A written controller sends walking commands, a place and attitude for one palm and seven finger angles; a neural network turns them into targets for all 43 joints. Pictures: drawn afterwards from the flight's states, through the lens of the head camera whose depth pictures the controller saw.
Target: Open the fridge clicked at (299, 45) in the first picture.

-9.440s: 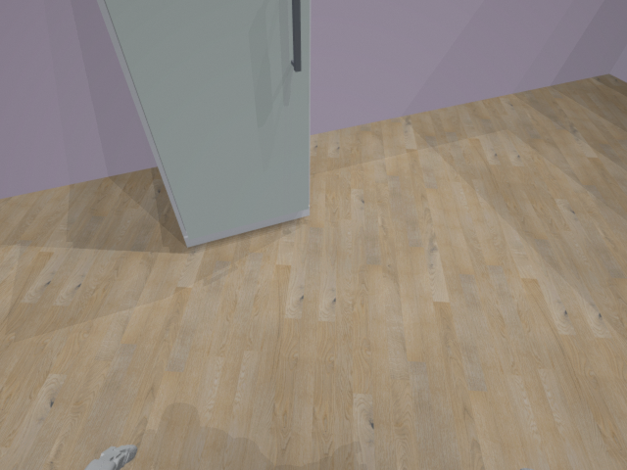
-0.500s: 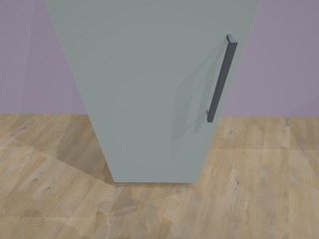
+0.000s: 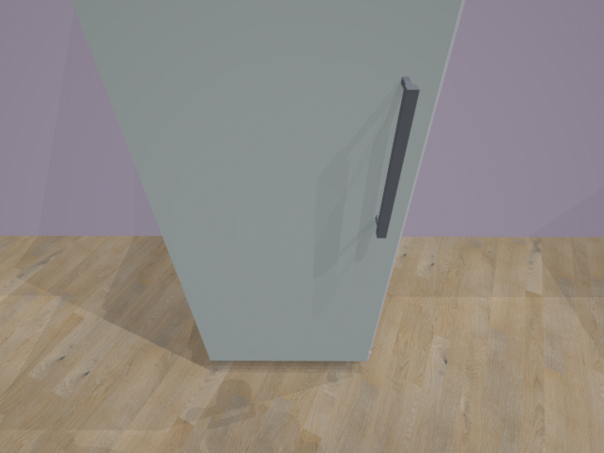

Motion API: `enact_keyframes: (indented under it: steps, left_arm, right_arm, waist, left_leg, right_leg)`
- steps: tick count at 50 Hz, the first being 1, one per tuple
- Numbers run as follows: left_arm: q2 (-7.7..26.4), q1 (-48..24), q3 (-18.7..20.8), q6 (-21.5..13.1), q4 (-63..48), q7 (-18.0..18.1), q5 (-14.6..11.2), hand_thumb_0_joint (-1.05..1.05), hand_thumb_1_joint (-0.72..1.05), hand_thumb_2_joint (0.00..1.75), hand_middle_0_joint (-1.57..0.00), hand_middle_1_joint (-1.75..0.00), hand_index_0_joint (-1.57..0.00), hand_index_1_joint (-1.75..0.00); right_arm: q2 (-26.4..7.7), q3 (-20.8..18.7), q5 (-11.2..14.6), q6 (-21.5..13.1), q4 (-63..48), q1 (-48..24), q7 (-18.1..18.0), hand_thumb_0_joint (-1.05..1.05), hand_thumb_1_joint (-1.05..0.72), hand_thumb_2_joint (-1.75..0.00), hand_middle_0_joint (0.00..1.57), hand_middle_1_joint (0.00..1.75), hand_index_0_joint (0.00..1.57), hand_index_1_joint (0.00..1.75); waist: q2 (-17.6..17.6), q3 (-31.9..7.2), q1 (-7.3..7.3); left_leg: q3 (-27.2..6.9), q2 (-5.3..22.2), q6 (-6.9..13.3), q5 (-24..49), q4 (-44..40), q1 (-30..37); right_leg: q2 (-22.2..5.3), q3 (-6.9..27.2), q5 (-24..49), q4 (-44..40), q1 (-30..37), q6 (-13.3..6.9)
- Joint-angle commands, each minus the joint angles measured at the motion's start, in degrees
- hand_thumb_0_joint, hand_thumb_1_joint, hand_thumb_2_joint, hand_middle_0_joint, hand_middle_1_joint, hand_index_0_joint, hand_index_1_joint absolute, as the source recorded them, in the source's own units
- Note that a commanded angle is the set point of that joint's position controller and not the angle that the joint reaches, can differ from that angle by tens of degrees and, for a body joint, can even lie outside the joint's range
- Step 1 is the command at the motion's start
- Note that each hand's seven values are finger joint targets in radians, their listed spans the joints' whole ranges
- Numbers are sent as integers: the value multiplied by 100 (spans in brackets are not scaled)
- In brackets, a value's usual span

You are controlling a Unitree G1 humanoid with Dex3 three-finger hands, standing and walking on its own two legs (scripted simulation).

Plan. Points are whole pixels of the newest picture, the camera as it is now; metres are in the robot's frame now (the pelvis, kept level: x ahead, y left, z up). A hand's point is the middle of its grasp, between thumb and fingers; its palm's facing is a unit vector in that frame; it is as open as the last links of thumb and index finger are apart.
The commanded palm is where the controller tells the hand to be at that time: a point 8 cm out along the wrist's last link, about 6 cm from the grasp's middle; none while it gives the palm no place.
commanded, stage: look again from close up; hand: right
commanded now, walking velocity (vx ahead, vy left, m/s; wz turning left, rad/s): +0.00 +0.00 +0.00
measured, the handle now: (392, 167) +0.55 -0.12 +0.11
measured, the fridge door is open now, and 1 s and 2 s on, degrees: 0 0 0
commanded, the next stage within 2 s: none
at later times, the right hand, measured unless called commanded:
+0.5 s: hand out of the picture -0.03 -0.20 -0.17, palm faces +0.02 +0.98 -0.20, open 7.4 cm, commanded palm none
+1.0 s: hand out of the picture -0.01 -0.18 -0.17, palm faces +0.01 +0.98 -0.19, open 7.4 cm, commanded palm none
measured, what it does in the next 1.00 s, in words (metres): stands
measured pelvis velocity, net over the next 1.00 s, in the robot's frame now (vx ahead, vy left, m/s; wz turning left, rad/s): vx -0.01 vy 0.00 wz -0.01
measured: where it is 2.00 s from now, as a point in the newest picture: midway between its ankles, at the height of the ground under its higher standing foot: outside the picture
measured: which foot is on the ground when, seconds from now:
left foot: down 0.00-1.00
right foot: down 0.00-1.00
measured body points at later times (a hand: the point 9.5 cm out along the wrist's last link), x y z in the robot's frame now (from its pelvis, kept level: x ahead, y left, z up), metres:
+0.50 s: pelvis -0.01 -0.01 +0.00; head -0.02 -0.03 +0.45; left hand +0.02 +0.24 -0.14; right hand -0.03 -0.25 -0.16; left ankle +0.01 +0.13 -0.73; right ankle +0.05 -0.08 -0.73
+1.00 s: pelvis -0.01 +0.00 +0.01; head -0.01 -0.02 +0.46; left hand +0.02 +0.23 -0.14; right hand -0.01 -0.23 -0.16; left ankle +0.01 +0.13 -0.73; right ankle +0.05 -0.08 -0.73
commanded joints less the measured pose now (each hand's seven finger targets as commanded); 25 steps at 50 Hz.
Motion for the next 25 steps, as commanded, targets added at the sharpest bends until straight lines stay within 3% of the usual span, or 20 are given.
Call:
enact_keyframes:
  steps: [1, 14, 25]
  left_arm:
    - [771, 96, 130, -105, -362, 46, -22, 0, 90, 90, -20, -30, -20, -30]
    - [1007, -113, 159, -96, -322, 15, -40, 0, 90, 90, -20, -30, -20, -30]
    - [1046, -152, 147, -74, -125, 1, -54, 0, 90, 90, -20, -30, -20, -30]
  right_arm:
    - [-584, -122, 21, -42, -273, 337, -1, 0, -90, -90, 20, 30, 20, 30]
    - [-799, -133, 9, -42, -287, 273, 51, 0, -90, -90, 20, 30, 20, 30]
    - [-875, -113, 15, -52, -127, 270, 59, 0, -90, -90, 20, 30, 20, 30]
  waist:
    - [-262, 606, -34]
    - [-53, 451, -34]
    - [-140, 517, -21]
  left_leg:
    - [-403, 327, 295, -145, -548, -290]
    - [-407, 423, 262, -135, -783, -177]
    - [-456, 476, 253, -286, -959, -237]
  right_leg:
    - [-768, 1157, -1233, -1292, -421, 66]
    - [-779, 1177, -1291, -1425, -288, 72]
    - [-765, 1180, -1315, -1511, -225, 110]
